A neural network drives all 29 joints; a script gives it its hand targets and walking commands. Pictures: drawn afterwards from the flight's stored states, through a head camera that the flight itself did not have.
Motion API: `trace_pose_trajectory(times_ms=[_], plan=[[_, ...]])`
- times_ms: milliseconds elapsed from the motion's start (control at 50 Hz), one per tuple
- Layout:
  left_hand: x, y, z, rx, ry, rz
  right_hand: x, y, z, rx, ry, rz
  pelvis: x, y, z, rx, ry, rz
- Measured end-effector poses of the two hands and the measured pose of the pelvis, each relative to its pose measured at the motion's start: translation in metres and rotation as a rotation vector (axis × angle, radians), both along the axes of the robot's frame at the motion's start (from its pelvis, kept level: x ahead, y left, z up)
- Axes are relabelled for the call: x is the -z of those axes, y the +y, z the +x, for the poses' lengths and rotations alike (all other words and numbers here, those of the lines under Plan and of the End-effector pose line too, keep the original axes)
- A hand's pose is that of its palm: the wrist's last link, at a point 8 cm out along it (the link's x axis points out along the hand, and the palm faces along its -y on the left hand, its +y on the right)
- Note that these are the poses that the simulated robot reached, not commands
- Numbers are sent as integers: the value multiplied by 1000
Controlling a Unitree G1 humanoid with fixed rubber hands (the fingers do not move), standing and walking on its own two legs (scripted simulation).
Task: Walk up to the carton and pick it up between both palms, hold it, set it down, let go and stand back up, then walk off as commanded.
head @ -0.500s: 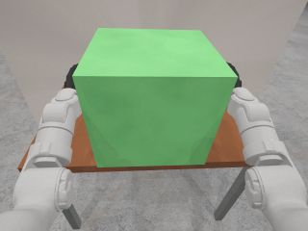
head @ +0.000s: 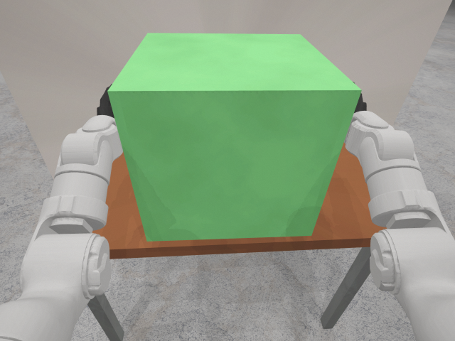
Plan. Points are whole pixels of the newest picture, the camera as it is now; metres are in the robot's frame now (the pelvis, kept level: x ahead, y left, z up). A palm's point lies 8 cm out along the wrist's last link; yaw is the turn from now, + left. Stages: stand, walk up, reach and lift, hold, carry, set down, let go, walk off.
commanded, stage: reach and lift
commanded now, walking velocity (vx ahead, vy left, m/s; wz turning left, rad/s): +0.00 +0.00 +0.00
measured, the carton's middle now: (227, 132) +0.45 +0.01 +0.19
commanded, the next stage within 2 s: hold in 1.24 s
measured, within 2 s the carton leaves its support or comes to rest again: neither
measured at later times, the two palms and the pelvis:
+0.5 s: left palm (109, 115) +0.38 +0.21 +0.25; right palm (356, 109) +0.39 -0.20 +0.27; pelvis +0.00 +0.00 +0.00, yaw +0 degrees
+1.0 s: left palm (106, 106) +0.37 +0.20 +0.27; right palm (365, 100) +0.38 -0.21 +0.29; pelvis +0.00 +0.00 +0.00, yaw +0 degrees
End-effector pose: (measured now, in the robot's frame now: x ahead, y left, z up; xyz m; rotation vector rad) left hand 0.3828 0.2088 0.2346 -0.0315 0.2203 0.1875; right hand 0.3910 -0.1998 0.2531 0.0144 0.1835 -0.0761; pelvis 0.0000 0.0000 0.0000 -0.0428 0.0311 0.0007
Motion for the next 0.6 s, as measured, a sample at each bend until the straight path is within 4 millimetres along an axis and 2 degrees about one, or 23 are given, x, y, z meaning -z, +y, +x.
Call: trace_pose_trajectory(times_ms=[360,600], plan=[[-17,-4,0,5,-6,13,-21,-4,0,4,-9,5,0,0,-1,0,-1,0],[-23,-2,-1,4,6,17,-22,-2,-1,4,4,16,0,0,0,0,0,0]])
